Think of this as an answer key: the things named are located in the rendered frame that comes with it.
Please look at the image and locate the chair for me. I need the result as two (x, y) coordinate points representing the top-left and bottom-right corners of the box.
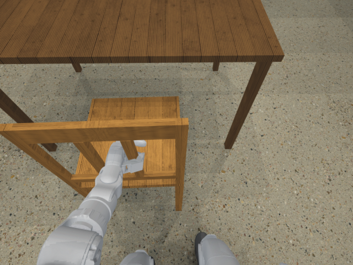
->
(0, 96), (189, 211)

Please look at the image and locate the table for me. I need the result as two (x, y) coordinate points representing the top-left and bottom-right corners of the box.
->
(0, 0), (285, 152)

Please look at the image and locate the left robot forearm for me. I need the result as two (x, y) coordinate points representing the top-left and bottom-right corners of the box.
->
(36, 165), (123, 265)

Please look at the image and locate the robot right shin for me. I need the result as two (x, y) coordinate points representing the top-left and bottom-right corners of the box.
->
(201, 234), (217, 241)

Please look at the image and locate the robot left upper arm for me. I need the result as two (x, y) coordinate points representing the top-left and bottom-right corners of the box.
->
(39, 226), (103, 265)

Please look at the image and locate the robot left hand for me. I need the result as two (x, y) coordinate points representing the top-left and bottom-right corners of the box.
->
(105, 140), (147, 174)

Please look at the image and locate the robot left thigh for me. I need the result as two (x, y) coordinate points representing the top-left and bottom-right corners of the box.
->
(119, 252), (154, 265)

